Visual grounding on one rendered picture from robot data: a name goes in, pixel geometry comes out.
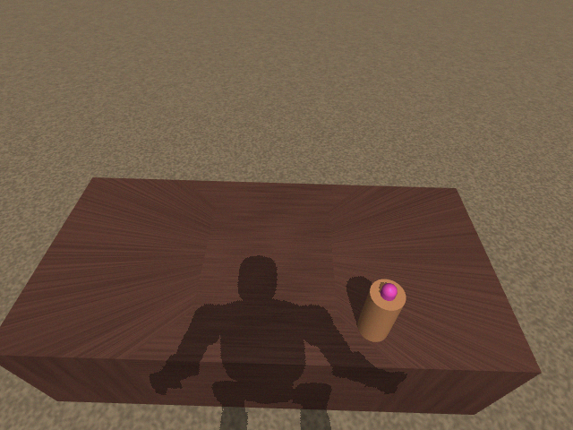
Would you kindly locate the bottle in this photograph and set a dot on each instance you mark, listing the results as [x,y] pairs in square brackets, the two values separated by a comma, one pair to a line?
[382,306]

